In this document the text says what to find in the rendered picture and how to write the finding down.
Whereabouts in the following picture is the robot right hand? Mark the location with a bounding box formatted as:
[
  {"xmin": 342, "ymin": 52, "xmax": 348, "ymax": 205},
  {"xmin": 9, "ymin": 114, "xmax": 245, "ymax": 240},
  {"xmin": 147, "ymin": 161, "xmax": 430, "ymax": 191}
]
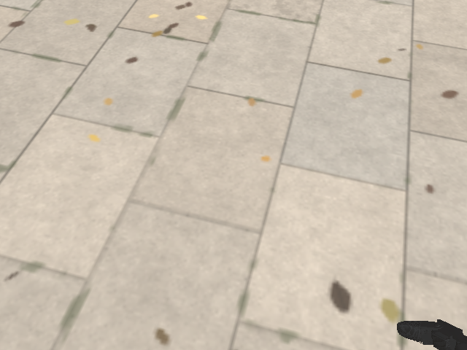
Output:
[{"xmin": 397, "ymin": 319, "xmax": 467, "ymax": 350}]

